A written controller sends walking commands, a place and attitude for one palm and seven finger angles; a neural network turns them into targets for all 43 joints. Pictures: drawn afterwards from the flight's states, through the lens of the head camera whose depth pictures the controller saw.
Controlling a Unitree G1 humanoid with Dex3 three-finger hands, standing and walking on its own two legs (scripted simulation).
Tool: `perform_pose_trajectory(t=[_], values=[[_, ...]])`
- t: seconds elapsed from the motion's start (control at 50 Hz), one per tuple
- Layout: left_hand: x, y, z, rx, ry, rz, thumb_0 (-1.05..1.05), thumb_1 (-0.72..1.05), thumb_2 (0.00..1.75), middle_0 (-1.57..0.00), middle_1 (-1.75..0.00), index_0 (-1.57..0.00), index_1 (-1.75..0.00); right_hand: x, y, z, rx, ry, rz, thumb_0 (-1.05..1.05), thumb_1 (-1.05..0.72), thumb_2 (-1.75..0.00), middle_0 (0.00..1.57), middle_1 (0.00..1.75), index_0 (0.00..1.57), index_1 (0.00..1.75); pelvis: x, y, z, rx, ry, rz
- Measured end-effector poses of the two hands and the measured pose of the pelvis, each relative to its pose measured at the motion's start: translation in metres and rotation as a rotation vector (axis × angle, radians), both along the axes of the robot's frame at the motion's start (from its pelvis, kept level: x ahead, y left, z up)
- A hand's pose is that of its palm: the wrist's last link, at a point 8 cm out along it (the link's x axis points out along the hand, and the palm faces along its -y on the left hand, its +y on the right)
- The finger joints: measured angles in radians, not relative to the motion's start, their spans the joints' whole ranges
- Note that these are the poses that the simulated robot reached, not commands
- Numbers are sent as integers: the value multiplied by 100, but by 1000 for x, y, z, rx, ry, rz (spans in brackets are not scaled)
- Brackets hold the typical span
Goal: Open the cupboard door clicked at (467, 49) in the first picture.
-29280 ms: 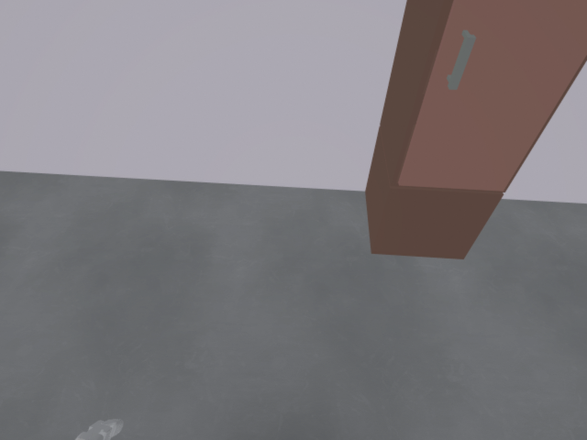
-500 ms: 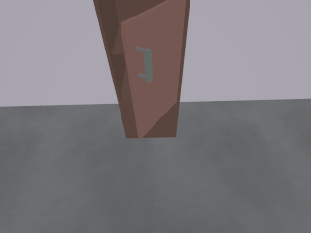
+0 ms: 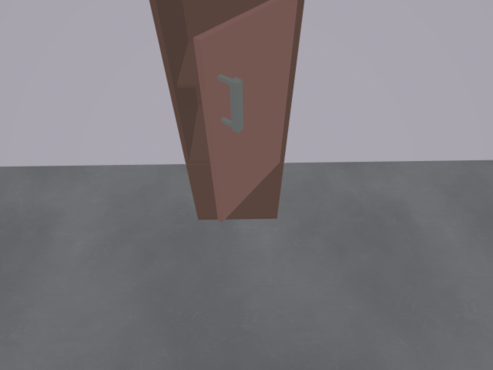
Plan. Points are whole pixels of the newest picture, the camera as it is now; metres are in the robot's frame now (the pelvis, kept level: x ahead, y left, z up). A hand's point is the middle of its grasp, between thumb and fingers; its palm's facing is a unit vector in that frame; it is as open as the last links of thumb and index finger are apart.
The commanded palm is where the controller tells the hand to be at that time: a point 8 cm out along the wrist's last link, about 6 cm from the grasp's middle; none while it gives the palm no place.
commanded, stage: look to check the result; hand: left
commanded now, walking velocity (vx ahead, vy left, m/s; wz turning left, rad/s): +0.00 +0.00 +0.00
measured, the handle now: (230, 103) +0.63 +0.07 +0.09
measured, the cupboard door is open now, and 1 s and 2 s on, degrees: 52 52 52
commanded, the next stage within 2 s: walk to a spot facing it in 0.34 s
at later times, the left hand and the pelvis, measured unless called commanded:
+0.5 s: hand out of the picture +0.01 +0.16 -0.17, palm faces +0.04 -0.98 -0.19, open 7.4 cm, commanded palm none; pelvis +0.01 -0.01 +0.00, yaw +0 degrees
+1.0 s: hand out of the picture +0.12 +0.17 -0.17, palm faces -0.14 -0.94 -0.32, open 7.4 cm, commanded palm none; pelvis +0.01 -0.04 -0.02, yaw -13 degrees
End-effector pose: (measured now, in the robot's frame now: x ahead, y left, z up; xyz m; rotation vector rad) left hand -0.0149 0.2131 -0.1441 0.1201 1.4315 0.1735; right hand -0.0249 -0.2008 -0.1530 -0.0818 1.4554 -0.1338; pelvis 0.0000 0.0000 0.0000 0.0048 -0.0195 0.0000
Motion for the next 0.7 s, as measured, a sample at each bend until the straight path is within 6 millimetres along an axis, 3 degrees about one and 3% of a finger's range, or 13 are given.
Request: perform_pose_trajectory(t=[0.56,0.7], values=[[24,0,1,7,-8,-12,1,91,90,-20,-29,-20,-30,21,-16,2,-28,5,2,0,-90,-90,20,30,20,30,15,-5,1,-2,9,-12],[39,9,-4,11,12,-54,1,90,90,-20,-29,-20,-30,27,-23,-2,-60,-29,-63,0,-90,-90,20,30,20,30,12,-3,-5,-2,21,-72]])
